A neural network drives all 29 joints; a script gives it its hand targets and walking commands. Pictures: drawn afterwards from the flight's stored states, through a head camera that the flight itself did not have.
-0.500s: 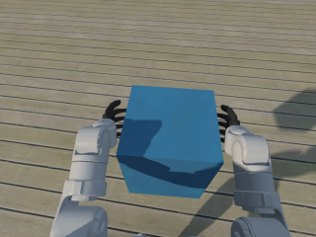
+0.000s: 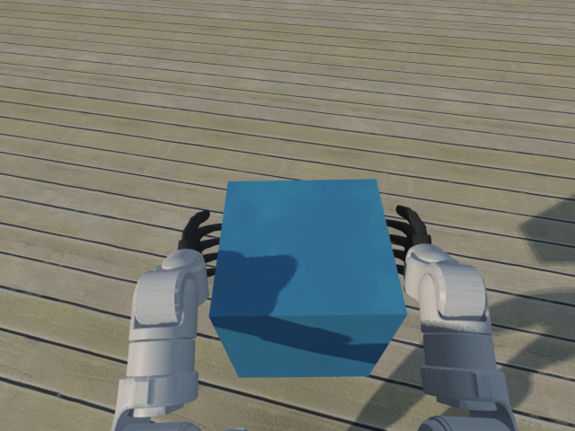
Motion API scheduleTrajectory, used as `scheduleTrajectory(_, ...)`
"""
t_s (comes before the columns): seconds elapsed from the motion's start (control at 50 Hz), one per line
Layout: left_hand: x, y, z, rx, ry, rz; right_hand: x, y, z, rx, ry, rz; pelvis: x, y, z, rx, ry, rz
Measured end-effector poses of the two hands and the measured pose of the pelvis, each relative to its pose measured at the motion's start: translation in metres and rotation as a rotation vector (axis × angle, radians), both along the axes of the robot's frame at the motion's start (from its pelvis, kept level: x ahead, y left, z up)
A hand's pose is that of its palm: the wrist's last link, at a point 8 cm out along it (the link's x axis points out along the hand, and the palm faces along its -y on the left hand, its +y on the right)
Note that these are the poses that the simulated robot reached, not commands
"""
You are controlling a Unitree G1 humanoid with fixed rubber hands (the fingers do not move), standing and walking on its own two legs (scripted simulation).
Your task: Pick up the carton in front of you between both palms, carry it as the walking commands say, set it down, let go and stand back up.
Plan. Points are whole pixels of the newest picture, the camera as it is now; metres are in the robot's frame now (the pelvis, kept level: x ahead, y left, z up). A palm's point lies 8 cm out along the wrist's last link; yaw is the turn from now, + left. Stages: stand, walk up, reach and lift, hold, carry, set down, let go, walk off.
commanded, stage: carry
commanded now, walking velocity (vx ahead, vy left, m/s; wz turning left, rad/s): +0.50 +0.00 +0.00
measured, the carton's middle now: (302, 285) +0.34 +0.01 -0.01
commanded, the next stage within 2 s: none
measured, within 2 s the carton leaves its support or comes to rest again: neither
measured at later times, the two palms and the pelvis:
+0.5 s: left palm (213, 141) +0.56 +0.18 +0.08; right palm (386, 154) +0.53 -0.11 +0.08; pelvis +0.29 +0.06 +0.00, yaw -4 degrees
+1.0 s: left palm (255, 61) +0.84 +0.14 +0.08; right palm (389, 62) +0.85 -0.16 +0.07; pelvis +0.58 -0.01 +0.00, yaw -1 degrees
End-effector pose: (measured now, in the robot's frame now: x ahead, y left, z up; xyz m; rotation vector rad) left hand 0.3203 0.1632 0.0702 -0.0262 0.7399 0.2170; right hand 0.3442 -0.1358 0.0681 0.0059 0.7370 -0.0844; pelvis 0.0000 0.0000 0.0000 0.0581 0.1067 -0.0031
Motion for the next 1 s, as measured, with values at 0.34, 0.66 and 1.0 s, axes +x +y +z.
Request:
scheduleTrajectory(0.34,0.168,0.022,-0.012,-0.066,-0.005,-0.121,0.122,0.024,-0.004,-0.005,-0.007,-0.152,0.215,0.055,-0.019,-0.055,-0.046,-0.066)
scheduleTrajectory(0.66,0.338,0.002,0.014,-0.040,-0.071,-0.116,0.297,0.003,0.019,0.003,-0.071,-0.133,0.396,0.031,-0.013,-0.068,-0.049,-0.054)
scheduleTrajectory(1.0,0.523,-0.021,0.007,-0.013,-0.009,-0.040,0.505,-0.021,0.005,0.027,-0.008,-0.059,0.585,-0.009,-0.003,-0.041,-0.032,-0.008)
